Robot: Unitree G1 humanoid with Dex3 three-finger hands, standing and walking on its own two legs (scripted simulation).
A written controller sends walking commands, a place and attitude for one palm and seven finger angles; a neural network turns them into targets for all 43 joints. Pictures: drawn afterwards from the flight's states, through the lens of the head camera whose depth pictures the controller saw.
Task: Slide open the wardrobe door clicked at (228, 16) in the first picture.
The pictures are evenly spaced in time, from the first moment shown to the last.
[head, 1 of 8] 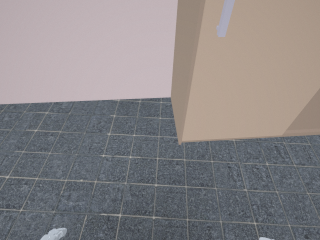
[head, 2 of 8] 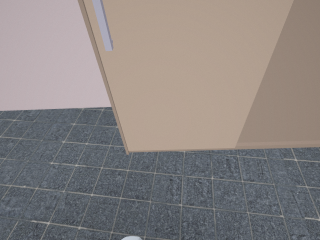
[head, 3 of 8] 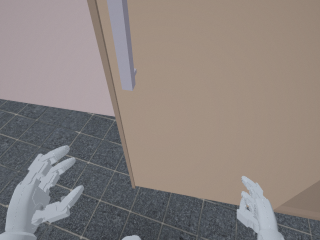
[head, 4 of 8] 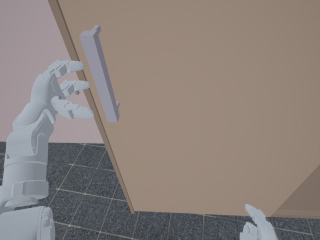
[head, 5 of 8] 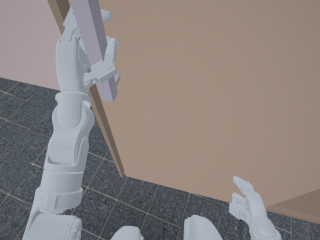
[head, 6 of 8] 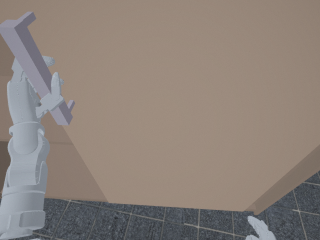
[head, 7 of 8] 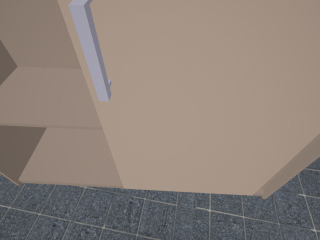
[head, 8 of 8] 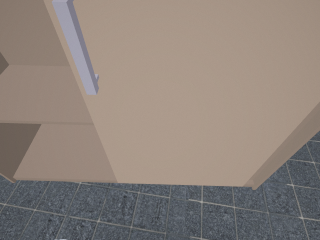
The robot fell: no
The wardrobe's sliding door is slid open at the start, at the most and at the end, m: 0.00 0.69 0.68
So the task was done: yes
